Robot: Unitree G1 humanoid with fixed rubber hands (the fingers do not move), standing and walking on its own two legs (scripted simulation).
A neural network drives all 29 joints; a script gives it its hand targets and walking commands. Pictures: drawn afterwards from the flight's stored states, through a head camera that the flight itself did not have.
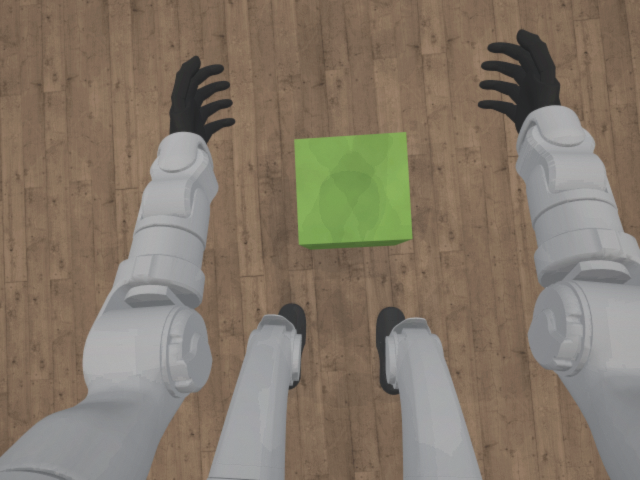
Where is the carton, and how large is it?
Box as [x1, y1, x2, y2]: [294, 132, 412, 249]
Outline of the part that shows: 405,132 294,139 299,244 310,249 394,245 412,238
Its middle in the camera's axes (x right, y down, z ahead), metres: +0.07 -0.10 +0.85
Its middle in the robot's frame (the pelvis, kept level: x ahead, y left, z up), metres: +0.48 -0.01 -0.51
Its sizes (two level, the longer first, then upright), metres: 0.210 0.200 0.250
